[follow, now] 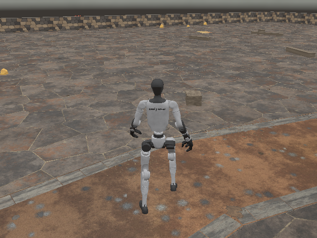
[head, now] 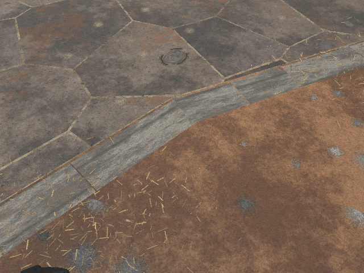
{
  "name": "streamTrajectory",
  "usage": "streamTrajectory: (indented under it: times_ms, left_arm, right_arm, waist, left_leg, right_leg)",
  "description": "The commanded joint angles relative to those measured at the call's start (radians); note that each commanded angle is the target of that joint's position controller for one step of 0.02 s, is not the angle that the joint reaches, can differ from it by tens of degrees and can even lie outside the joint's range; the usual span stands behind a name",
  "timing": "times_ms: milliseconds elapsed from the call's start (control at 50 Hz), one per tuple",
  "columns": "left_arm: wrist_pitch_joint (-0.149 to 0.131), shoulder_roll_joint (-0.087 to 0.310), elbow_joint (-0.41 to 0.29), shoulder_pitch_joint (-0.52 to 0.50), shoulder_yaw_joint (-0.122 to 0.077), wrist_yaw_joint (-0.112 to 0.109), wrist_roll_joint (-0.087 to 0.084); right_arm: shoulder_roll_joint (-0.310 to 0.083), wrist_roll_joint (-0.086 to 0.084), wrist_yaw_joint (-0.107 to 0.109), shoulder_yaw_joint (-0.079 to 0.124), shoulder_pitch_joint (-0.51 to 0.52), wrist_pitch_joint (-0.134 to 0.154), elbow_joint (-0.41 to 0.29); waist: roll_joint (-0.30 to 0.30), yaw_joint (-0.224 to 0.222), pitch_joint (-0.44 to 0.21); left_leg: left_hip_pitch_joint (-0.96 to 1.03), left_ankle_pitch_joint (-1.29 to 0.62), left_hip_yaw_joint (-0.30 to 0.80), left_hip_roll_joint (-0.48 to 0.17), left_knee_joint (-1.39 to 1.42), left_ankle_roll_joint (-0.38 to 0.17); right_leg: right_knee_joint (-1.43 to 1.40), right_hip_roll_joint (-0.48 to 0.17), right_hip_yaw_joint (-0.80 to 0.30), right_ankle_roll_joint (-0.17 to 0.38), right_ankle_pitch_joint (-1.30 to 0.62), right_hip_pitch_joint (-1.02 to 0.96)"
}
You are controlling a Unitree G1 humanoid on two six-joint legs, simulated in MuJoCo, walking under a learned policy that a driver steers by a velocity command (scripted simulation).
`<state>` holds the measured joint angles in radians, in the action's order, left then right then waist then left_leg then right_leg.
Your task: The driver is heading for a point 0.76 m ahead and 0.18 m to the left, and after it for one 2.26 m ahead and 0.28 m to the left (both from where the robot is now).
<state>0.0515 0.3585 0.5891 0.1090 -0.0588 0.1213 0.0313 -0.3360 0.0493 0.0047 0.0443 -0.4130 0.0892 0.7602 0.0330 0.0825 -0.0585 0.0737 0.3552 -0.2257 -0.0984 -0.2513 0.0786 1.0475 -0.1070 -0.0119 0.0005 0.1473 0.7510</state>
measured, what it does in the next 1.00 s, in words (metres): walks ahead, turning left: right foot, then left foot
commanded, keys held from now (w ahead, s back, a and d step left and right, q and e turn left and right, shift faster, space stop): w+e+shift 0.12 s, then w+q+shift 0.80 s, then q+shift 0.08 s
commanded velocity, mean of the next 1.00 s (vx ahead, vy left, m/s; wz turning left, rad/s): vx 0.97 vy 0.00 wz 0.30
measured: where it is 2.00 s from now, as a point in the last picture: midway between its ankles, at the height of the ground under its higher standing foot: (181, 144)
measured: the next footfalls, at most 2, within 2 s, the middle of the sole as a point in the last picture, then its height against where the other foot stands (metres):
right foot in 0.12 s outside the picture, level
left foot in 0.58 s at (206, 230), level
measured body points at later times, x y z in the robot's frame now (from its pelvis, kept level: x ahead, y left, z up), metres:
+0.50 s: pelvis +0.41 -0.14 -0.02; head +0.44 -0.14 +0.43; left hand +0.44 +0.13 -0.15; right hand +0.54 -0.40 -0.12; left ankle +0.64 -0.08 -0.68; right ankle +0.20 -0.16 -0.73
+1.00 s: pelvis +0.89 -0.17 -0.02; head +0.93 -0.15 +0.43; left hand +1.11 +0.10 -0.06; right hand +0.94 -0.48 -0.12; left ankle +0.66 -0.14 -0.72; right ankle +1.10 -0.26 -0.73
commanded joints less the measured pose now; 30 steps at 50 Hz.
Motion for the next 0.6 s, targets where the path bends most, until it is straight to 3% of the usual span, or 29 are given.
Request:
streamTrajectory:
  times_ms: [20, 40, 60, 80, 100, 120, 140, 160, 180, 200, 220, 240, 260, 280, 320, 360, 400, 420, 460, 480, 520, 540, 560, 580, 600]
  left_arm:
    - [-0.030, 0.024, -0.134, -0.277, 0.009, 0.011, -0.003]
    - [-0.032, 0.015, -0.136, -0.288, 0.015, 0.010, 0.000]
    - [-0.034, 0.007, -0.129, -0.265, 0.020, 0.004, 0.002]
    - [-0.035, 0.011, -0.109, -0.207, 0.018, -0.009, 0.001]
    - [-0.042, 0.034, -0.072, -0.080, 0.005, -0.027, -0.006]
    - [-0.054, 0.065, -0.008, 0.142, -0.017, -0.042, -0.012]
    - [-0.056, 0.136, 0.075, 0.360, -0.054, -0.056, 0.005]
    - [-0.045, 0.306, 0.085, 0.322, -0.091, -0.077, -0.010]
    - [-0.044, 0.309, 0.048, 0.396, -0.095, -0.093, -0.006]
    - [-0.052, 0.261, 0.085, 0.368, -0.085, -0.102, 0.014]
    - [-0.069, 0.204, 0.109, 0.336, -0.068, -0.114, 0.023]
    - [-0.088, 0.143, 0.116, 0.270, -0.047, -0.118, 0.024]
    - [-0.100, 0.100, 0.111, 0.210, -0.029, -0.117, 0.023]
    - [-0.116, 0.071, 0.119, 0.202, -0.017, -0.111, 0.015]
    - [-0.144, 0.045, 0.152, 0.212, -0.008, -0.105, -0.004]
    - [-0.161, 0.023, 0.170, 0.215, 0.000, -0.098, -0.006]
    - [-0.174, 0.001, 0.181, 0.208, 0.011, -0.096, -0.008]
    - [-0.180, -0.003, 0.184, 0.206, 0.015, -0.101, -0.011]
    - [-0.192, 0.011, 0.198, 0.219, 0.019, -0.114, -0.017]
    - [-0.196, 0.032, 0.203, 0.226, 0.015, -0.124, -0.019]
    - [-0.179, 0.102, 0.199, 0.209, -0.005, -0.151, -0.007]
    - [-0.159, 0.133, 0.188, 0.178, -0.017, -0.163, 0.004]
    - [-0.137, 0.152, 0.170, 0.124, -0.025, -0.171, 0.015]
    - [-0.119, 0.162, 0.152, 0.046, -0.031, -0.172, 0.014]
    - [-0.125, 0.045, 0.150, -0.005, -0.002, -0.145, 0.021]
  right_arm:
    - [-0.155, 0.003, 0.003, 0.049, -0.051, 0.008, -0.003]
    - [-0.155, 0.003, 0.004, 0.050, -0.064, 0.003, 0.013]
    - [-0.155, 0.001, 0.005, 0.049, -0.051, -0.003, 0.021]
    - [-0.164, -0.003, 0.005, 0.049, -0.042, -0.008, 0.027]
    - [-0.191, -0.006, 0.002, 0.053, -0.047, -0.018, 0.035]
    - [-0.228, -0.023, -0.003, 0.060, -0.017, -0.025, 0.023]
    - [-0.199, -0.022, -0.005, 0.047, -0.006, -0.016, -0.002]
    - [-0.032, -0.034, -0.029, 0.010, 0.029, 0.007, -0.106]
    - [-0.096, -0.023, -0.029, 0.008, 0.120, 0.023, -0.140]
    - [-0.117, -0.048, -0.018, 0.017, 0.216, 0.023, -0.136]
    - [-0.084, -0.056, -0.011, 0.004, 0.169, 0.021, -0.111]
    - [-0.065, -0.040, -0.018, -0.002, 0.147, 0.008, -0.090]
    - [-0.051, -0.032, -0.028, -0.004, 0.060, -0.012, -0.048]
    - [-0.042, -0.031, -0.036, -0.003, 0.027, -0.034, -0.029]
    - [-0.023, -0.039, -0.047, 0.001, 0.070, -0.060, -0.023]
    - [-0.010, -0.049, -0.052, -0.001, 0.171, -0.063, -0.045]
    - [0.009, -0.054, -0.058, -0.011, 0.226, -0.054, -0.060]
    - [0.011, -0.052, -0.065, -0.015, 0.254, -0.049, -0.065]
    - [0.028, -0.048, -0.077, -0.027, 0.292, -0.043, -0.072]
    - [0.023, -0.048, -0.080, -0.026, 0.284, -0.044, -0.065]
    - [-0.024, -0.049, -0.074, -0.013, 0.173, -0.055, -0.027]
    - [-0.065, -0.050, -0.067, 0.003, 0.056, -0.061, 0.005]
    - [-0.113, -0.047, -0.059, 0.027, -0.129, -0.067, 0.059]
    - [-0.160, -0.044, -0.046, 0.056, -0.338, -0.071, 0.116]
    - [-0.160, -0.058, -0.029, 0.067, -0.319, -0.078, 0.141]
  waist:
    - [-0.157, 0.053, 0.239]
    - [-0.160, 0.049, 0.246]
    - [-0.163, 0.019, 0.233]
    - [-0.169, -0.025, 0.177]
    - [-0.177, -0.097, 0.075]
    - [-0.182, -0.214, -0.049]
    - [-0.115, -0.315, -0.164]
    - [0.305, -0.213, -0.243]
    - [0.127, -0.269, -0.358]
    - [0.003, -0.267, -0.198]
    - [-0.043, -0.199, -0.066]
    - [-0.079, -0.144, -0.023]
    - [-0.056, -0.089, 0.011]
    - [-0.016, -0.066, 0.030]
    - [0.007, -0.059, 0.116]
    - [0.028, -0.072, 0.188]
    - [0.053, -0.066, 0.204]
    - [0.037, -0.067, 0.201]
    - [0.010, -0.065, 0.197]
    - [0.012, -0.054, 0.167]
    - [0.072, 0.015, 0.067]
    - [0.094, 0.084, 0.004]
    - [0.095, 0.178, -0.068]
    - [0.052, 0.294, -0.112]
    - [-0.137, 0.247, 0.000]
  left_leg:
    - [0.011, -0.031, 0.054, -0.214, 0.175, -0.159]
    - [0.040, -0.140, 0.017, -0.213, 0.150, -0.156]
    - [0.039, -0.377, -0.037, -0.203, 0.090, -0.144]
    - [0.029, -0.755, -0.079, -0.196, -0.018, -0.136]
    - [0.015, -1.121, -0.088, -0.209, -0.215, -0.140]
    - [-0.095, -1.243, -0.087, -0.218, -0.484, -0.138]
    - [-0.394, -0.969, -0.068, -0.195, -0.807, -0.116]
    - [-0.863, 0.099, 0.006, 0.008, -1.185, -0.056]
    - [-0.901, 0.080, 0.220, 0.019, -1.313, -0.076]
    - [-0.976, -0.010, 0.236, -0.009, -1.325, -0.097]
    - [-0.933, -0.047, 0.227, -0.048, -1.252, -0.102]
    - [-0.857, -0.066, 0.259, -0.083, -1.164, -0.110]
    - [-0.772, -0.091, 0.273, -0.087, -1.128, -0.114]
    - [-0.714, -0.093, 0.294, -0.080, -1.097, -0.114]
    - [-0.765, -0.123, 0.312, -0.052, -1.021, -0.118]
    - [-0.815, -0.235, 0.279, -0.014, -0.897, -0.132]
    - [-0.797, -0.360, 0.214, 0.015, -0.752, -0.151]
    - [-0.774, -0.417, 0.176, 0.023, -0.680, -0.166]
    - [-0.686, -0.500, 0.105, 0.053, -0.534, -0.197]
    - [-0.627, -0.526, 0.075, 0.089, -0.493, -0.211]
    - [-0.507, -0.457, 0.033, 0.166, -0.476, -0.230]
    - [-0.396, -0.384, 0.026, 0.202, -0.489, -0.244]
    - [-0.222, -0.308, 0.043, 0.226, -0.497, -0.270]
    - [-0.020, -0.256, 0.135, 0.189, -0.410, -0.335]
    - [0.043, -0.195, 0.231, 0.152, -0.386, -0.365]
  right_leg:
    - [-0.126, -0.004, 0.095, 0.048, 0.074, 0.143]
    - [-0.164, 0.007, 0.122, 0.071, 0.125, 0.122]
    - [-0.218, 0.036, 0.157, 0.101, 0.181, 0.040]
    - [-0.249, 0.100, 0.208, 0.132, 0.230, -0.100]
    - [-0.243, 0.187, 0.250, 0.160, 0.280, -0.285]
    - [-0.303, 0.242, 0.229, 0.195, 0.232, -0.579]
    - [-0.380, 0.193, 0.048, 0.209, 0.226, -0.969]
    - [-0.623, -0.122, -0.549, 0.271, 0.518, -1.249]
    - [-0.750, -0.197, -0.742, 0.276, 0.491, -1.239]
    - [-0.735, -0.194, -0.604, 0.256, 0.272, -1.156]
    - [-0.711, -0.184, -0.479, 0.235, 0.076, -0.971]
    - [-0.707, -0.140, -0.372, 0.211, 0.034, -0.832]
    - [-0.746, -0.114, -0.289, 0.195, 0.017, -0.714]
    - [-0.779, -0.113, -0.252, 0.190, -0.005, -0.631]
    - [-0.855, -0.085, -0.135, 0.156, -0.055, -0.585]
    - [-0.924, -0.028, 0.009, 0.105, -0.209, -0.575]
    - [-0.951, 0.008, 0.125, 0.077, -0.414, -0.591]
    - [-0.972, 0.007, 0.164, 0.064, -0.487, -0.610]
    - [-1.002, -0.012, 0.212, 0.043, -0.688, -0.655]
    - [-0.976, -0.025, 0.226, 0.029, -0.875, -0.707]
    - [-0.803, -0.055, 0.239, 0.001, -1.249, -0.838]
    - [-0.636, -0.070, 0.237, -0.006, -1.382, -0.859]
    - [-0.384, -0.081, 0.227, -0.005, -1.423, -0.816]
    - [0.013, -0.052, 0.219, 0.005, -1.252, -0.680]
    - [0.441, 0.135, 0.207, 0.023, -0.202, -0.403]
Velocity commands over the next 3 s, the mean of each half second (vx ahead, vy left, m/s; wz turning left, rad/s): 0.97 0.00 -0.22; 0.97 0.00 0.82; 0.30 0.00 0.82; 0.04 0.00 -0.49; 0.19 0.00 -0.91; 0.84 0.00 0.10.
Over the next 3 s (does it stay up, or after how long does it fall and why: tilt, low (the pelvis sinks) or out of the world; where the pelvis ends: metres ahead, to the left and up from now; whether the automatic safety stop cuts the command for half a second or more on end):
stays up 1.47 -0.18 0.01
